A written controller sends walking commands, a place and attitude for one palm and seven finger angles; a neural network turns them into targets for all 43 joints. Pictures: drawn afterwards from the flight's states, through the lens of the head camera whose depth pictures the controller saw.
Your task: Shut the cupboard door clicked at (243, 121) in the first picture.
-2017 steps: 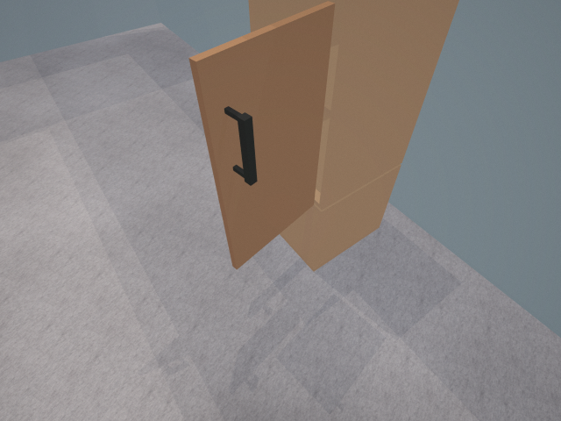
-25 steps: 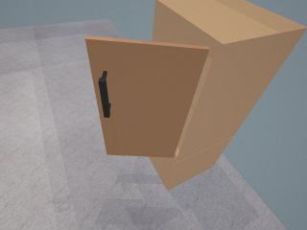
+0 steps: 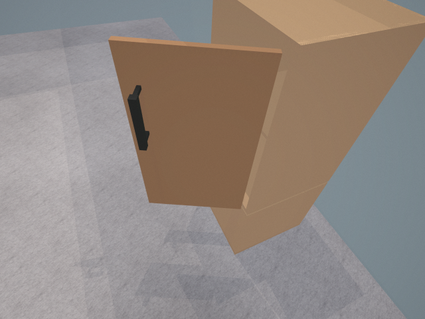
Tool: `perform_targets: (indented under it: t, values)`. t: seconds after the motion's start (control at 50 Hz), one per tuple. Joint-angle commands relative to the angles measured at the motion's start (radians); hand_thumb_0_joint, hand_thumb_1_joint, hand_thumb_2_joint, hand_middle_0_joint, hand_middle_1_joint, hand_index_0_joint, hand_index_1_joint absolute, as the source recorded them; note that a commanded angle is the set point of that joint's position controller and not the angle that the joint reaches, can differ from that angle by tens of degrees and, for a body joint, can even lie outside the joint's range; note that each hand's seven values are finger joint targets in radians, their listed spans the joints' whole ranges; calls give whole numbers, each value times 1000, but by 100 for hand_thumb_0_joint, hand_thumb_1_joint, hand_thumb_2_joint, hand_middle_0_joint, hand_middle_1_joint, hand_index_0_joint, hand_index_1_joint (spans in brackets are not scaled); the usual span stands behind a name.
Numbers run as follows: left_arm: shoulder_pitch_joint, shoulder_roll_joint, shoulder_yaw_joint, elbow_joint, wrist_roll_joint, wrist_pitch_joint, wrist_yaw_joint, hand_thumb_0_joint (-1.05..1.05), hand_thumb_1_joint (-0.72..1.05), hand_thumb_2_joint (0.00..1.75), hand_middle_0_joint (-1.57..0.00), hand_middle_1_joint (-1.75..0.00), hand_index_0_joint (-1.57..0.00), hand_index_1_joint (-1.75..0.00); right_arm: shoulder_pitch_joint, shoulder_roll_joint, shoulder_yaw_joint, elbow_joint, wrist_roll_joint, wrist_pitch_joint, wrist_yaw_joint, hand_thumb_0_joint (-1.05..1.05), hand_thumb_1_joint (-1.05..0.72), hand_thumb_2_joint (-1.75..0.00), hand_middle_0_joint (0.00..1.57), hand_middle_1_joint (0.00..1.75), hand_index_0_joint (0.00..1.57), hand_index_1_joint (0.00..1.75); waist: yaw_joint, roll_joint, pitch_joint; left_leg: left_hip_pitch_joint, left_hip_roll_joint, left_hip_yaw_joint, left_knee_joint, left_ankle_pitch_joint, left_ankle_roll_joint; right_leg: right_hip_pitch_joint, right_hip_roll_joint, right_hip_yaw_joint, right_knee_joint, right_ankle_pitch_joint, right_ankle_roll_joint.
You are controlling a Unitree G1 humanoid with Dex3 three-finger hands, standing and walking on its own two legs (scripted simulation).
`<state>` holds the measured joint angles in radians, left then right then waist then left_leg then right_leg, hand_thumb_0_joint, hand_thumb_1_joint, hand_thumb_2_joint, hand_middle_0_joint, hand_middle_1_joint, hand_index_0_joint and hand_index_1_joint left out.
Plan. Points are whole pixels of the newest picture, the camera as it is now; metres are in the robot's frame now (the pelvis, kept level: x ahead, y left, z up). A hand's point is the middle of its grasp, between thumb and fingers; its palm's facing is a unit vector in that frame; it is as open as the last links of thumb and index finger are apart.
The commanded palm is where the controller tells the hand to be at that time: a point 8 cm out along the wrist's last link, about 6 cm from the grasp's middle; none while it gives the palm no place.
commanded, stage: look again from close up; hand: left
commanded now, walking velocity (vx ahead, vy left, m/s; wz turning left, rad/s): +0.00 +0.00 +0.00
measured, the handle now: (140, 119) +0.52 +0.21 +0.07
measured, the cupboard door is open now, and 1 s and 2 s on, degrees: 62 62 62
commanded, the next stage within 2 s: shuffle to correct the standing spot in 0.60 s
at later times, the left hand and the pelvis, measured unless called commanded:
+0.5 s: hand out of the picture +0.03 +0.20 -0.17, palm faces +0.02 -0.97 -0.24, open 7.4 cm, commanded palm none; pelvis +0.01 +0.01 -0.01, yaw +0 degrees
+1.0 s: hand out of the picture +0.01 +0.18 -0.20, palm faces +0.03 -0.99 -0.15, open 7.4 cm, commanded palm none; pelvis +0.05 +0.02 -0.01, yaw -1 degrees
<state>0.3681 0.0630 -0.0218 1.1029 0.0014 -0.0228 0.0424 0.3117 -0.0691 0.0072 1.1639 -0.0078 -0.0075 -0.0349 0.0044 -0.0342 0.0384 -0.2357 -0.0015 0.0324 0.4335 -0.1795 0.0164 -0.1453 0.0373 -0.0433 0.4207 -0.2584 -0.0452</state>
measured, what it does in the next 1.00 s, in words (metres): shifts its weight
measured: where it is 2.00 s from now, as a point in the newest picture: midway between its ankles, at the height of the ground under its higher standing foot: outside the picture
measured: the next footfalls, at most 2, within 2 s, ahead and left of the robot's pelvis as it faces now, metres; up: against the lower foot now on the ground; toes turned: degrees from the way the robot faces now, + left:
none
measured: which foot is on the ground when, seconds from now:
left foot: down 0.00-1.00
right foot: down 0.00-1.00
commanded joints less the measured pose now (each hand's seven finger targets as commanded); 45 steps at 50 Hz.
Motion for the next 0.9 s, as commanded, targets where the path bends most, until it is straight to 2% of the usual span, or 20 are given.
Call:
perform_targets:
  t: [0.0, 0.06, 0.08, 0.1, 0.12, 0.14, 0.16, 0.22, 0.24, 0.32, 0.36, 0.42, 0.5, 0.62, 0.68, 0.72, 0.78, 0.82, 0.84, 0.88]
  values:
    - [103, 76, 20, -11, 7, -11, 5, 0, 90, 90, -20, -30, -20, -30, 57, -77, -15, -21, 5, -9, -7, 0, -90, -90, 20, 30, 20, 30, -2, 10, 54, 38, 74, -91, -82, 14, 7, -87, -134, 132, -124, 35, -4]
    - [105, 74, 20, -9, 8, -9, 5, 0, 90, 90, -20, -30, -20, -30, 58, -77, -13, -17, 3, -8, -6, 0, -90, -90, 20, 30, 20, 30, -2, 21, 65, 38, 75, -94, -91, 15, 8, -89, -131, 129, -123, 34, -5]
    - [132, 149, 25, 18, 31, -40, 35, 0, 90, 90, -20, -30, -20, -30, -67, -145, -14, -96, 5, -29, 7, 0, -90, -90, 20, 30, 20, 30, 34, 101, 65, -12, 72, -80, 124, 97, -18, -105, -173, 182, -115, 367, 14]
    - [79, 181, 31, -33, 20, -41, 28, 0, 90, 90, -20, -30, -20, -30, 3, -95, -17, -126, -2, -17, 12, 0, -90, -90, 20, 30, 20, 30, -40, 84, -1, -5, 52, -76, 115, -89, -13, -109, -221, 213, -124, 153, -18]
    - [36, 168, 28, -53, 17, -37, 19, 0, 90, 90, -20, -30, -20, -30, 28, -96, -18, -110, -7, -13, 13, 0, -90, -90, 20, 30, 20, 30, -47, 128, 22, -1, 50, -77, 90, -92, -9, -149, -200, 194, -119, -51, -42]
    - [33, 162, 31, -47, 19, -44, 18, 0, 90, 90, -20, -30, -20, -30, 65, -98, -12, -106, -13, -21, 15, 0, -90, -90, 20, 30, 20, 30, -45, 125, -35, 23, 64, -85, 79, 27, -2, -115, -174, 154, -76, 55, -47]
    - [44, 151, 29, -46, 16, -43, 17, 0, 90, 90, -20, -30, -20, -30, 81, -106, -11, -113, -9, -26, 13, 0, -90, -90, 20, 30, 20, 30, -41, 89, -65, 21, 72, -96, 70, 50, 7, -80, -154, 134, -51, 70, -39]
    - [39, 129, 24, -42, 12, -30, 12, 0, 90, 90, -20, -30, -20, -30, 68, -135, -11, -126, -6, -29, 7, 0, -90, -90, 20, 30, 20, 30, -26, 24, -6, -18, 82, -122, 25, 35, 24, -94, -125, 116, -23, 25, -28]
    - [37, 130, 23, -45, 15, -27, 11, 0, 90, 90, -20, -30, -20, -30, 59, -134, -9, -127, -7, -31, 8, 0, -90, -90, 20, 30, 20, 30, -17, 40, 37, -50, 81, -124, 6, 33, 28, -99, -121, 111, -27, 21, -27]
    - [32, 149, 24, -53, 13, -15, 7, 0, 90, 90, -20, -30, -20, -30, 47, -162, -9, -132, -6, -27, 10, 0, -90, -90, 20, 30, 20, 30, -8, -4, 93, -73, 79, -135, -45, -38, 31, -124, -113, 111, -29, -48, -18]
    - [26, 165, 27, -59, 13, -13, 6, 0, 90, 90, -20, -30, -20, -30, 41, -171, -7, -129, -7, -28, 11, 0, -90, -90, 20, 30, 20, 30, -4, 18, 91, -75, 76, -135, -60, -32, 31, -109, -114, 112, -24, -35, -16]
    - [19, 180, 27, -67, 11, -11, 4, 0, 90, 90, -20, -30, -20, -30, 29, -185, -6, -128, -7, -29, 11, 0, -90, -90, 20, 30, 20, 30, 0, 1, 66, -47, 80, -132, -65, -16, 33, -97, -118, 114, -26, -16, -12]
    - [6, 200, 28, -73, 9, -13, 3, 0, 90, 90, -20, -30, -20, -30, 15, -195, -4, -119, -6, -34, 11, 0, -90, -90, 20, 30, 20, 30, 2, 1, 11, -3, 80, -116, -51, 66, 32, -62, -129, 124, -26, 57, -9]
    - [-7, 210, 27, -70, 9, -9, 0, 0, 90, 90, -20, -30, -20, -30, -10, -202, -4, -104, -4, -34, 9, 0, -90, -90, 20, 30, 20, 30, 2, 35, 1, 22, 85, -109, -57, 77, 29, -56, -132, 127, -35, 74, -5]
    - [-5, 219, 27, -64, 10, -11, 1, 0, 90, 90, -20, -30, -20, -30, -22, -205, -5, -97, -3, -36, 8, 0, -90, -90, 20, 30, 20, 30, 4, 35, -10, 32, 86, -100, -46, 111, 28, -42, -138, 129, -37, 125, -3]
    - [12, 199, 25, -49, 13, -7, -2, 0, 90, 90, -20, -30, -20, -30, -10, -190, -3, -86, -6, -29, 10, 0, -90, -90, 20, 30, 20, 30, 3, 20, -18, 33, 80, -89, -29, 0, 29, -43, -132, 127, -35, -2, -8]
    - [27, 208, 33, -45, 18, -2, -10, 0, 90, 90, -20, -30, -20, -30, -23, -183, -7, -92, -10, -23, 16, 0, -90, -90, 20, 30, 20, 30, 6, -3, 57, -50, 53, -66, 3, -173, 27, -76, -144, 166, -77, -199, -33]
    - [29, 215, 38, -44, 19, 1, -14, 0, 90, 90, -20, -30, -20, -30, -22, -179, -10, -97, -13, -21, 19, 0, -90, -90, 20, 30, 20, 30, 2, 2, 107, -86, 37, -52, 29, -223, 22, -114, -154, 186, -91, -283, -50]
    - [41, 217, 41, -45, 20, 1, -15, 0, 90, 90, -20, -30, -20, -30, -22, -170, -10, -97, -11, -20, 19, 0, -90, -90, 20, 30, 20, 30, 7, -17, 128, -106, 33, -42, 50, -226, 24, -111, -155, 193, -102, -297, -56]
    - [50, 218, 45, -43, 19, 0, -16, 0, 90, 90, -20, -30, -20, -30, -15, -166, -11, -104, -13, -24, 20, 0, -90, -90, 20, 30, 20, 30, 2, -13, 136, -113, 25, -30, 79, -214, 24, -123, -169, 205, -93, -297, -70]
